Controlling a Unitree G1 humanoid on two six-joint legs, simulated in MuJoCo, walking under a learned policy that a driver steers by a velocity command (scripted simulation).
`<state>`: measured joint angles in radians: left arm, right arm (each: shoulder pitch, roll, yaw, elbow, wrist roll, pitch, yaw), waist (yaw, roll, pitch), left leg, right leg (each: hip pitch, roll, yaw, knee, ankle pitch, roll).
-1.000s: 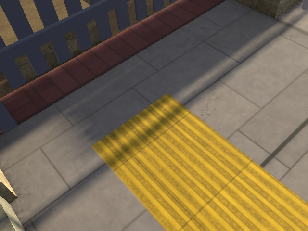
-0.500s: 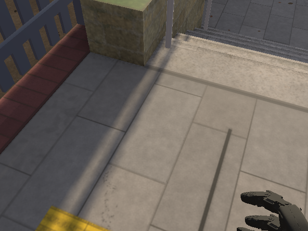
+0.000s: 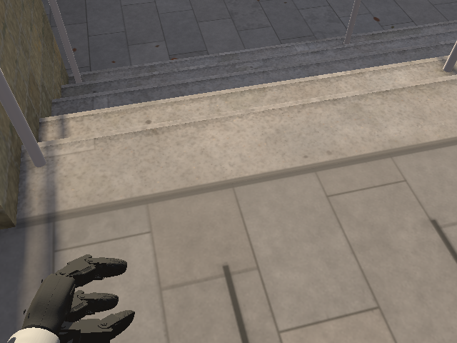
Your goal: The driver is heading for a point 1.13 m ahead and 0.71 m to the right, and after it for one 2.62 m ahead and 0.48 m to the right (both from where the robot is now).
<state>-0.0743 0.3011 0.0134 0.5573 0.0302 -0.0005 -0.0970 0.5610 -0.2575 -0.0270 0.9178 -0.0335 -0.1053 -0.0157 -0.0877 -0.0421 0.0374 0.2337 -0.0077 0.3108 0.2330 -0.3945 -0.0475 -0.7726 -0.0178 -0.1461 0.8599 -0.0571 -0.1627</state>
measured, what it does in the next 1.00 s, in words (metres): walks ahead, turning right: right foot, then left foot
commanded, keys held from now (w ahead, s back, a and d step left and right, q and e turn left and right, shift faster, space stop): w+e+shift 0.20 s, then w+shift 0.50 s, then w+e+shift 0.30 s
